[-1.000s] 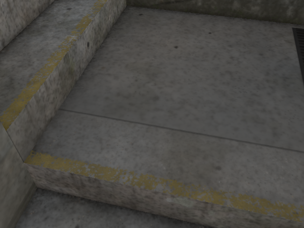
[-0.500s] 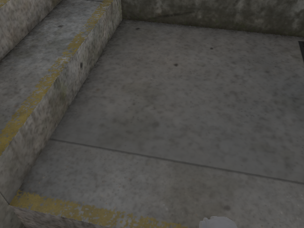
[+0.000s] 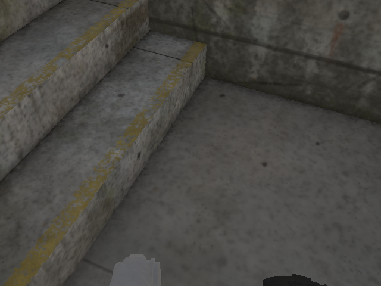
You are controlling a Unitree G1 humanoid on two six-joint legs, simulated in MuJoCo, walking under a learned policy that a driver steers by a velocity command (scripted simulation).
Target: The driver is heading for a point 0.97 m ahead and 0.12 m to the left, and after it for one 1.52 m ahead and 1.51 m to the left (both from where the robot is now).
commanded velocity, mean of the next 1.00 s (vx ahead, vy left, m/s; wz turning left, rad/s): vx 0.50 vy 0.00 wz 0.31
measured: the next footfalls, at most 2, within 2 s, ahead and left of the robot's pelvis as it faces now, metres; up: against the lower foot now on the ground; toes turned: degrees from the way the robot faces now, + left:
left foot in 0.08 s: +0.25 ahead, +0.11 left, +0.18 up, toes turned +6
right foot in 0.60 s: +0.61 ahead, -0.04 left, +0.18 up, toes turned +14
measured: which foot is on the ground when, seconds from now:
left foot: up 0.00-0.06, down 0.08-0.60, up 0.62-1.00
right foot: down 0.00-0.10, up 0.12-0.58, down 0.60-1.00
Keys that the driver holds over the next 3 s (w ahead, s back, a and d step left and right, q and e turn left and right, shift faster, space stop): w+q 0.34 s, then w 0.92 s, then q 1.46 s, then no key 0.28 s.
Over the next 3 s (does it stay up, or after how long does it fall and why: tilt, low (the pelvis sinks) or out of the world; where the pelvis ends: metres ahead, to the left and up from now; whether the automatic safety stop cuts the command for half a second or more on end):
stays up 0.70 0.04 0.18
